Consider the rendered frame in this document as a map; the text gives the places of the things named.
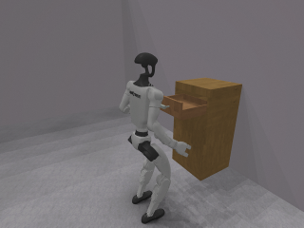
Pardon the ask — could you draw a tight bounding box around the drawer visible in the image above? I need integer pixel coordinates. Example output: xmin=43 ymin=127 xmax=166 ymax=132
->
xmin=160 ymin=93 xmax=208 ymax=121

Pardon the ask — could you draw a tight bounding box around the right robot upper arm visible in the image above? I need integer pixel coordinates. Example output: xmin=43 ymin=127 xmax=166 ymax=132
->
xmin=146 ymin=87 xmax=163 ymax=132

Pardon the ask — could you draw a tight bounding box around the cabinet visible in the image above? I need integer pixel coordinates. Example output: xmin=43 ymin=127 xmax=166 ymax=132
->
xmin=172 ymin=77 xmax=242 ymax=181

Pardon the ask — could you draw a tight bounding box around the robot right shin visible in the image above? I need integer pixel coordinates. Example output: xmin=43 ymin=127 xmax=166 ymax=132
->
xmin=146 ymin=178 xmax=171 ymax=217

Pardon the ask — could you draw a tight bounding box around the robot right hand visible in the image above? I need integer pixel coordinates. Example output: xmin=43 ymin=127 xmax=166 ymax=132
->
xmin=175 ymin=142 xmax=191 ymax=158

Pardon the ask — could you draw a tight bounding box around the handle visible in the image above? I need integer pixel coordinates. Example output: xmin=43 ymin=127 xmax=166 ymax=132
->
xmin=161 ymin=104 xmax=169 ymax=109

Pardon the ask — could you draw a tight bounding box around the left robot upper arm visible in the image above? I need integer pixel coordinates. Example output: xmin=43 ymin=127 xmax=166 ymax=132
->
xmin=119 ymin=81 xmax=136 ymax=114

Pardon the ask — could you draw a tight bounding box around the robot right foot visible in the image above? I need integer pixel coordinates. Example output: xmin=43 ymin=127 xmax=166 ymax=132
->
xmin=141 ymin=208 xmax=165 ymax=224

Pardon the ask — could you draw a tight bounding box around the right robot forearm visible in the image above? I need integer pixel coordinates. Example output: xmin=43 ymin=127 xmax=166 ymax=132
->
xmin=152 ymin=122 xmax=179 ymax=149

